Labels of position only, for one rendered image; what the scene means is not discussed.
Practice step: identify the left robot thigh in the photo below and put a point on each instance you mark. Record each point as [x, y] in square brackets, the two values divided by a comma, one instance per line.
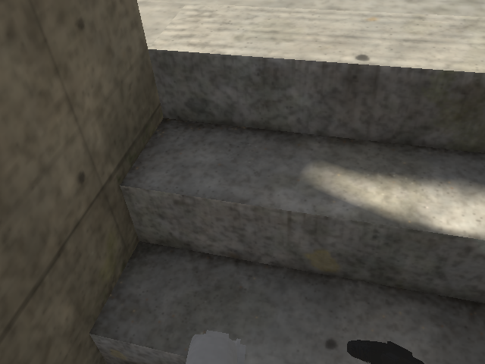
[216, 348]

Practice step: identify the right robot hand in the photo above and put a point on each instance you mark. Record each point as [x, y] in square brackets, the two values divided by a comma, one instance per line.
[380, 353]

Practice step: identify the left robot shin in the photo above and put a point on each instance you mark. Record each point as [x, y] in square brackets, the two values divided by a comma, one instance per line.
[193, 338]

